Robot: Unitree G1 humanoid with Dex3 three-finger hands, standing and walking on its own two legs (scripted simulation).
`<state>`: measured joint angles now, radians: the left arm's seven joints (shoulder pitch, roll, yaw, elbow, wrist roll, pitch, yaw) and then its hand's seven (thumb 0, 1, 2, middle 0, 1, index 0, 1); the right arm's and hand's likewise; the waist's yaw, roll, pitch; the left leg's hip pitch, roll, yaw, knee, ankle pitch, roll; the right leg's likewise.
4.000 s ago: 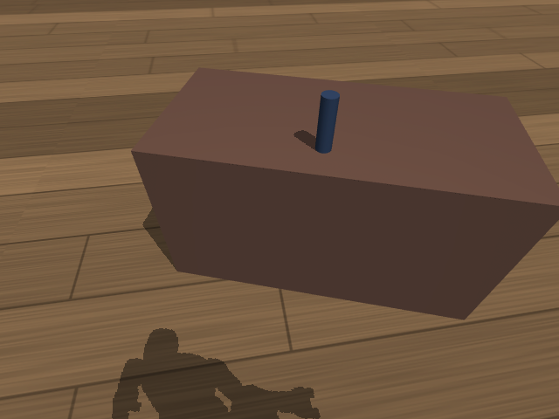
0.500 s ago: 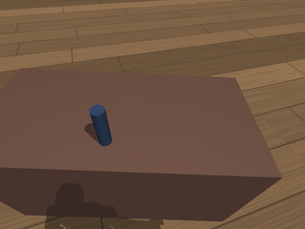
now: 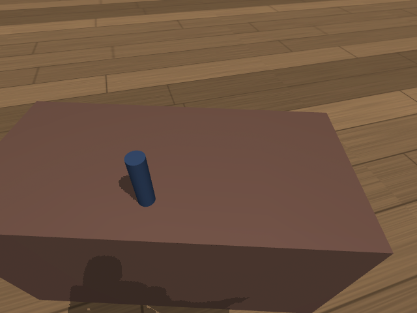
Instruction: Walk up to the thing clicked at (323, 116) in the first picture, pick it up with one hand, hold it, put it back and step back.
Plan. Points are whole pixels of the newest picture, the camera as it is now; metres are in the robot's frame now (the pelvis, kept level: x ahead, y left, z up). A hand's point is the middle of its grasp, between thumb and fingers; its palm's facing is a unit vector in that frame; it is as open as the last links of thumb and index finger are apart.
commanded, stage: stand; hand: left
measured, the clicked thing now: (141, 180) +0.46 +0.19 -0.04
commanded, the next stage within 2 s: none
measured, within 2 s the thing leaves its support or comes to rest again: neither
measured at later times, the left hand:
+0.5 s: hand out of the picture +0.09 +0.25 -0.16, palm faces -0.04 -0.94 -0.34, open 7.4 cm
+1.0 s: hand out of the picture +0.08 +0.25 -0.16, palm faces -0.05 -0.94 -0.34, open 7.4 cm
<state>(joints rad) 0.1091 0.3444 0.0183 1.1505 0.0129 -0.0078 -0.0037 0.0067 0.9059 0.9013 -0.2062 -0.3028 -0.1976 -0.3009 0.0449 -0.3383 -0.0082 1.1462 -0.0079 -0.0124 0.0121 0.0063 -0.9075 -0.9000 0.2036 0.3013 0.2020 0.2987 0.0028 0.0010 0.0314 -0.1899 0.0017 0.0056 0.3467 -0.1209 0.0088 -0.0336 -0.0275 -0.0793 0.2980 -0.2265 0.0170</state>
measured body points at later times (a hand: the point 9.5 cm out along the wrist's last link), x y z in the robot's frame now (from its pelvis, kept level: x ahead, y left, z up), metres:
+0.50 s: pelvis +0.01 +0.00 +0.00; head +0.02 +0.00 +0.45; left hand +0.09 +0.30 -0.13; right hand +0.08 -0.31 -0.13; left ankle +0.04 +0.11 -0.75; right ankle -0.04 -0.12 -0.75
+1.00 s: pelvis +0.01 +0.00 +0.00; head +0.02 +0.00 +0.45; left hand +0.08 +0.30 -0.13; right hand +0.08 -0.31 -0.13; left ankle +0.04 +0.11 -0.75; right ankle -0.04 -0.12 -0.75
